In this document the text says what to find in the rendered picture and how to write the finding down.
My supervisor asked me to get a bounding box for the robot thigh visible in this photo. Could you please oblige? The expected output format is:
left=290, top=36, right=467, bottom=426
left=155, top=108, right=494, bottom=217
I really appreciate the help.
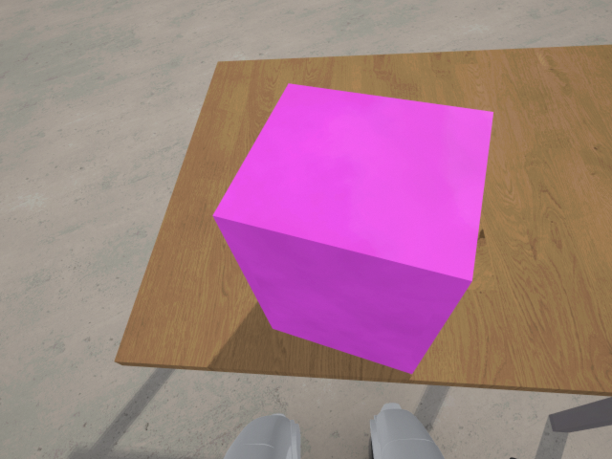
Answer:
left=224, top=415, right=300, bottom=459
left=370, top=409, right=445, bottom=459

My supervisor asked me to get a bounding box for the left robot thigh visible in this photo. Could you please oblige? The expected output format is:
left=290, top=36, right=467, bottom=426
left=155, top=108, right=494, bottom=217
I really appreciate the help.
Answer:
left=224, top=415, right=300, bottom=459

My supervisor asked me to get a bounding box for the table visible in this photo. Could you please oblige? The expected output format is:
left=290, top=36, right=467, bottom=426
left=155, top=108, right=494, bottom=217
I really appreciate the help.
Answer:
left=115, top=45, right=612, bottom=433

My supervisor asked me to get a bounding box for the carton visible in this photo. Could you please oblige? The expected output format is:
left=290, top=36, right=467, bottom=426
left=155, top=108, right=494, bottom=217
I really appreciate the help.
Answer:
left=212, top=83, right=493, bottom=374

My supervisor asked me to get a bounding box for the right robot thigh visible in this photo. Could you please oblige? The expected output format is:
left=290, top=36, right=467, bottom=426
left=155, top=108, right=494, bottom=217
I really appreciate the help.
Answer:
left=370, top=409, right=445, bottom=459

